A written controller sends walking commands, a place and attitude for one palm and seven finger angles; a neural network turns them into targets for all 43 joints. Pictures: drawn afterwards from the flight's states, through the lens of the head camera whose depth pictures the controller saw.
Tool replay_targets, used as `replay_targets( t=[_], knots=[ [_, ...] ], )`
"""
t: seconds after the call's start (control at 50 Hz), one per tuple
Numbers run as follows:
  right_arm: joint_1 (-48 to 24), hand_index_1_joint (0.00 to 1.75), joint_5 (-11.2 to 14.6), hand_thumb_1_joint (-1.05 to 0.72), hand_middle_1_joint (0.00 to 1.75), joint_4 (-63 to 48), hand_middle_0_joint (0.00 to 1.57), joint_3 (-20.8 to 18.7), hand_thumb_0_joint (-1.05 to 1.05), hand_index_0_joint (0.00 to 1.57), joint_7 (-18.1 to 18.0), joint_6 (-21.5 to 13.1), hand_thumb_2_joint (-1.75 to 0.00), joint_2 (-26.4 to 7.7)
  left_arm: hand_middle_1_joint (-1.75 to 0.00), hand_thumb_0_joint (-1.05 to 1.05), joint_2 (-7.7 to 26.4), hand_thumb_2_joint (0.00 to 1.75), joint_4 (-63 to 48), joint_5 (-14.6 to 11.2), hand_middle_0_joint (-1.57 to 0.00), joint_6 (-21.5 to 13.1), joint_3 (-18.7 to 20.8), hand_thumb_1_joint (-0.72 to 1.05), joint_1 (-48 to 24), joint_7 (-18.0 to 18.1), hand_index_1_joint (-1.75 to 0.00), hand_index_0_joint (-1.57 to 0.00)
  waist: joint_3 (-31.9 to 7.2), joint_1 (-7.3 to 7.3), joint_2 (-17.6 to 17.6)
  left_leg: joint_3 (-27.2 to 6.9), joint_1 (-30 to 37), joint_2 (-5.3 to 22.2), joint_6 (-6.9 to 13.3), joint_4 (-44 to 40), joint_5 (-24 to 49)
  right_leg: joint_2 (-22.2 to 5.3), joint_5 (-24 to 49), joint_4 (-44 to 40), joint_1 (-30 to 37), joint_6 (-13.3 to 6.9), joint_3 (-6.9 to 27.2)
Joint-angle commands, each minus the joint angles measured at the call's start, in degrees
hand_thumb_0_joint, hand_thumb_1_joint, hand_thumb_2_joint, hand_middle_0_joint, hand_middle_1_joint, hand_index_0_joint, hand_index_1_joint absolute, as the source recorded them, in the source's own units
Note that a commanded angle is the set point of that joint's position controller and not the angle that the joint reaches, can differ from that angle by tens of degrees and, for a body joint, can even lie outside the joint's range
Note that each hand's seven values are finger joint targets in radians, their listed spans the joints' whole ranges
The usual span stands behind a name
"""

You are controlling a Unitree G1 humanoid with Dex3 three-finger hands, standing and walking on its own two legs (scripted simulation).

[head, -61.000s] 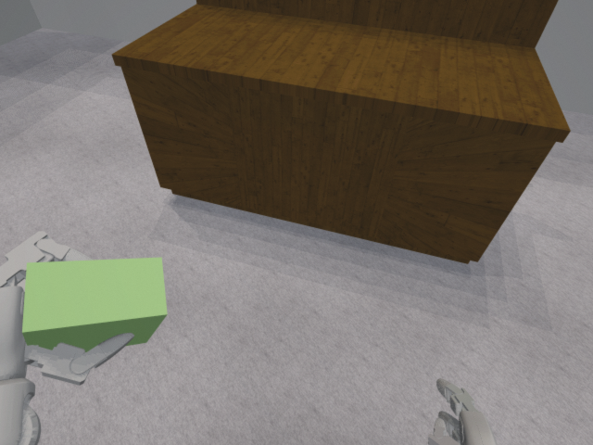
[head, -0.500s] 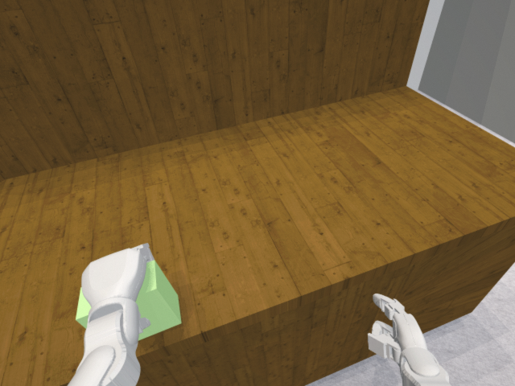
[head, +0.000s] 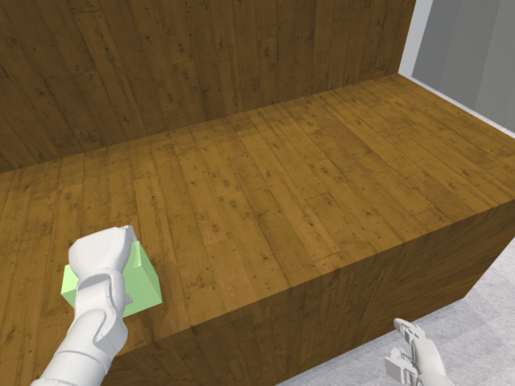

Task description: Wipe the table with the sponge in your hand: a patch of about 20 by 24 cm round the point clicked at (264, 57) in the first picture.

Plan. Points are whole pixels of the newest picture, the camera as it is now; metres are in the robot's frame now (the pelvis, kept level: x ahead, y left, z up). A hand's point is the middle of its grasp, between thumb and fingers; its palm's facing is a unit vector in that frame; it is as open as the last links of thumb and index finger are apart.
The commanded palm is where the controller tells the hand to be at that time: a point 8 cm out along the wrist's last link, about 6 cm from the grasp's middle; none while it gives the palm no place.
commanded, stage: wipe forward along the first lane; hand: left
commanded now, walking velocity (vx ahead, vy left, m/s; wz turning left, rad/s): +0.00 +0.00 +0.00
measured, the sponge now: (119, 290) +0.26 +0.29 -0.01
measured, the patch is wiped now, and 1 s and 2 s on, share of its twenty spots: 0.05 0.40 0.55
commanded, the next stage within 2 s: slide across to the middle lane in 1.08 s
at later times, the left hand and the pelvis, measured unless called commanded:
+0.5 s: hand (115, 242) +0.33 +0.32 +0.03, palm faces -0.11 -0.01 -0.99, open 9.8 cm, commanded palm +0.32 +0.31 +0.07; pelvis -0.01 +0.00 -0.01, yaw +0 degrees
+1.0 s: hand (113, 221) +0.37 +0.35 +0.03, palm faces -0.12 -0.01 -0.99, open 9.8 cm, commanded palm +0.36 +0.34 +0.07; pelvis +0.00 +0.02 -0.01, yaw +0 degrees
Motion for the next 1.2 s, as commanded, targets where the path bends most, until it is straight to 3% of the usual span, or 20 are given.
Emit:
replay_targets(
  t=[0.0, 0.06, 0.08, 0.12, 0.18, 0.2, 0.26, 0.28, 0.32, 0.38, 0.42, 0.48, 0.56, 0.58, 0.66, 0.76, 0.88, 1.04, 1.12, 1.18],
  knots=[
    [-9.2, 0.30, 0.1, -0.90, 0.30, -9.1, 0.20, -2.0, 0.00, 0.20, -1.1, -3.0, -0.90, -6.3, -1.60, 0.00, 11.2, 1.30, 0.4, 0.6, -1.20, -1.3, 4.5, 0.10, -17.7, 1.6, -1.60, -1.20, -6.9, -2.12, -8.2, -1.9, -2.5, -2.3, 2.1, -2.7, -0.6, -3.1, 1.1, -7.1, 2.9, 0.8, 8.9],
    [-8.1, 0.30, 0.3, -0.90, 0.30, -8.5, 0.20, -2.1, 0.00, 0.20, -1.0, -2.9, -0.90, -6.5, -1.60, 0.00, 11.5, 1.30, 5.2, 0.7, -1.20, -2.0, 5.1, 0.10, -17.4, 1.3, -1.60, -1.20, -7.6, -2.06, -9.0, -1.8, -4.0, -2.3, 1.9, -2.0, -0.1, -3.2, 2.7, -6.4, 2.8, 0.9, 9.1],
    [-7.4, 0.30, 0.2, -0.90, 0.30, -8.1, 0.20, -2.3, 0.00, 0.20, -1.1, -2.8, -0.90, -7.1, -1.60, 0.00, 14.6, 1.30, 5.8, 0.5, -1.20, -2.7, 7.8, 0.10, -18.3, 1.5, -1.60, -1.20, -8.0, -2.01, -8.8, -1.9, -4.3, -2.3, 2.0, -1.8, -0.4, -3.1, 2.7, -6.3, 2.8, 0.7, 9.9],
    [-6.8, 0.30, 0.4, -0.90, 0.30, -8.9, 0.20, -2.3, 0.00, 0.20, -1.1, -2.9, -0.90, -6.6, -1.60, 0.00, 12.4, 1.30, 6.8, 0.4, -1.20, -3.5, 5.7, 0.10, -18.8, 1.3, -1.60, -1.20, -8.6, -2.38, -9.3, -1.7, -5.5, -2.3, 2.1, -1.4, -0.5, -3.3, 3.0, -6.0, 3.2, 1.2, 9.3],
    [-5.6, 0.30, 0.4, -0.90, 0.30, -8.1, 0.20, -2.4, 0.00, 0.20, -1.2, -2.8, -0.90, -7.4, -1.60, 0.00, 17.8, 1.30, 9.3, 0.5, -1.20, -5.0, 9.7, 0.10, -22.1, 1.7, -1.60, -1.20, -7.9, -2.60, -9.0, -2.0, -7.3, -2.3, 2.2, -0.9, -1.8, -3.3, 1.0, -6.0, 2.3, 1.1, 10.5],
    [-5.0, 0.30, 0.4, -0.90, 0.30, -8.7, 0.20, -2.4, 0.00, 0.20, -1.2, -2.9, -0.90, -7.0, -1.60, 0.00, 15.0, 1.30, 9.6, 0.4, -1.20, -5.5, 7.1, 0.10, -22.8, 1.7, -1.60, -1.20, -8.5, -3.10, -8.3, -1.5, -7.6, -2.2, 2.4, -0.7, -1.9, -3.6, 1.3, -5.7, 2.4, 1.5, 9.1],
    [-4.2, 0.30, 0.5, -0.90, 0.30, -8.7, 0.20, -2.5, 0.00, 0.20, -1.0, -2.9, -0.90, -7.1, -1.60, 0.00, 15.2, 1.30, 11.6, 0.6, -1.20, -6.4, 7.2, 0.10, -23.5, 1.9, -1.60, -1.20, -9.4, -3.30, -8.5, -1.5, -8.1, -2.0, 2.3, -0.2, -1.2, -3.6, 3.1, -5.2, 1.9, 1.5, 9.0],
    [-4.0, 0.30, 0.7, -0.90, 0.30, -8.2, 0.20, -2.7, 0.00, 0.20, -1.0, -3.0, -0.90, -7.4, -1.60, 0.00, 17.9, 1.30, 11.5, 0.4, -1.20, -6.9, 9.7, 0.10, -25.2, 2.3, -1.60, -1.20, -10.0, -3.16, -7.6, -1.5, -8.0, -1.9, 2.3, -0.2, -1.2, -3.5, 2.8, -5.2, 2.1, 1.3, 9.7],
    [-3.1, 0.30, 0.7, -0.90, 0.30, -8.3, 0.20, -2.7, 0.00, 0.20, -0.9, -3.0, -0.90, -7.1, -1.60, 0.00, 15.3, 1.30, 13.5, 0.8, -1.20, -7.3, 6.8, 0.10, -26.7, 2.4, -1.60, -1.20, -9.1, -3.94, -7.8, -1.3, -8.7, -1.8, 2.4, -0.1, -2.4, -3.7, 0.6, -5.5, 0.5, 1.7, 8.7],
    [-2.5, 0.30, 0.8, -0.90, 0.30, -7.8, 0.20, -2.7, 0.00, 0.20, -1.0, -2.8, -0.90, -7.6, -1.60, 0.00, 18.4, 1.30, 14.8, 0.5, -1.20, -8.1, 9.3, 0.10, -29.3, 2.9, -1.60, -1.20, -10.1, -4.06, -8.1, -1.4, -9.3, -1.6, 2.5, 0.0, -2.5, -3.6, 0.5, -5.4, 0.7, 1.6, 9.2],
    [-1.3, 0.30, 0.7, -0.90, 0.30, -7.6, 0.20, -2.9, 0.00, 0.20, -1.0, -2.9, -0.90, -7.4, -1.60, 0.00, 16.8, 1.30, 16.8, 1.1, -1.20, -8.6, 7.4, 0.10, -30.7, 3.1, -1.60, -1.20, -10.6, -4.78, -9.1, -1.0, -9.6, -1.4, 2.7, 0.4, -2.5, -3.9, 1.0, -5.1, 0.4, 2.0, 8.3],
    [-0.8, 0.30, 0.9, -0.90, 0.30, -7.1, 0.20, -3.0, 0.00, 0.20, -0.9, -2.7, -0.90, -7.8, -1.60, 0.00, 19.7, 1.30, 18.5, 0.9, -1.20, -9.3, 9.8, 0.10, -32.7, 3.5, -1.60, -1.20, -12.0, -4.52, -8.8, -1.1, -10.1, -1.3, 2.7, 0.5, -1.9, -3.7, 2.1, -4.7, 1.0, 1.9, 8.5],
    [0.3, 0.30, 0.8, -0.90, 0.30, -7.3, 0.20, -3.0, 0.00, 0.20, -0.6, -2.4, -0.90, -7.7, -1.60, 0.00, 18.7, 1.30, 21.0, 1.3, -1.20, -9.5, 8.6, 0.10, -32.5, 3.6, -1.60, -1.20, -12.6, -4.77, -8.5, -0.8, -10.3, -1.2, 2.7, 0.8, -0.6, -4.0, 5.0, -4.2, 1.4, 2.1, 7.8],
    [0.3, 0.30, 0.9, -0.90, 0.30, -6.8, 0.20, -3.0, 0.00, 0.20, -0.6, -2.3, -0.90, -8.1, -1.60, 0.00, 21.3, 1.30, 21.0, 1.3, -1.20, -9.9, 10.8, 0.10, -34.2, 3.8, -1.60, -1.20, -12.8, -4.89, -7.9, -1.0, -10.5, -1.1, 2.7, 0.9, -0.4, -3.8, 5.6, -4.0, 1.4, 1.9, 8.2],
    [1.0, 0.30, 0.8, -0.90, 0.30, -7.2, 0.20, -3.0, 0.00, 0.20, -0.2, -2.0, -0.90, -7.7, -1.60, 0.00, 18.3, 1.30, 23.0, 2.1, -1.20, -9.8, 7.9, 0.10, -34.6, 4.0, -1.60, -1.20, -12.8, -5.05, -6.8, -1.0, -9.7, -1.0, 2.7, 0.8, 0.6, -3.8, 5.8, -3.8, -0.1, 1.8, 6.4],
    [2.3, 0.30, 0.7, -0.90, 0.30, -6.4, 0.20, -3.0, 0.00, 0.20, -0.2, -1.5, -0.90, -8.0, -1.60, 0.00, 19.1, 1.30, 25.8, 3.0, -1.20, -10.0, 7.8, 0.10, -39.2, 4.4, -1.60, -1.20, -12.5, -6.18, -8.5, -1.2, -9.7, -0.7, 2.7, 0.6, 0.7, -3.6, 5.3, -3.6, -1.8, 1.9, 5.1],
    [3.1, 0.30, 0.8, -0.90, 0.30, -6.2, 0.20, -3.2, 0.00, 0.20, 0.0, -1.2, -0.90, -8.1, -1.60, 0.00, 20.8, 1.30, 26.9, 3.2, -1.20, -10.6, 9.1, 0.10, -41.9, 4.8, -1.60, -1.20, -15.6, -5.92, -5.9, -1.2, -8.4, -0.4, 2.6, 1.0, 3.6, -3.5, 8.9, -2.6, -1.1, 1.5, 4.7],
    [5.3, 0.30, 0.4, -0.90, 0.30, -5.8, 0.20, -3.3, 0.00, 0.20, 0.5, -0.6, -0.90, -8.4, -1.60, 0.00, 20.4, 1.30, 31.2, 4.6, -1.20, -10.7, 7.8, 0.10, -44.4, 5.0, -1.60, -1.20, -14.7, -6.71, -5.0, -2.0, -7.6, 0.1, 2.3, 1.1, 4.3, -3.0, 6.6, -2.3, -4.7, 1.2, 2.7],
    [6.6, 0.30, 0.4, -0.90, 0.30, -5.5, 0.20, -3.4, 0.00, 0.20, 0.6, -0.3, -0.90, -8.8, -1.60, 0.00, 23.4, 1.30, 32.7, 4.5, -1.20, -11.1, 9.8, 0.10, -46.0, 5.2, -1.60, -1.20, -15.9, -6.91, -6.1, -2.1, -8.3, 0.2, 2.4, 1.4, 5.2, -3.0, 7.9, -2.1, -3.9, 1.4, 2.5],
    [6.3, 0.30, 0.6, -0.90, 0.30, -5.6, 0.20, -3.3, 0.00, 0.20, 0.7, -0.4, -0.90, -8.6, -1.60, 0.00, 22.9, 1.30, 31.9, 4.2, -1.20, -11.4, 9.4, 0.10, -48.3, 5.1, -1.60, -1.20, -16.9, -6.70, -3.5, -2.3, -7.2, 0.5, 2.3, 1.0, 5.8, -2.9, 7.1, -2.0, -4.6, 1.0, 2.5]
  ],
)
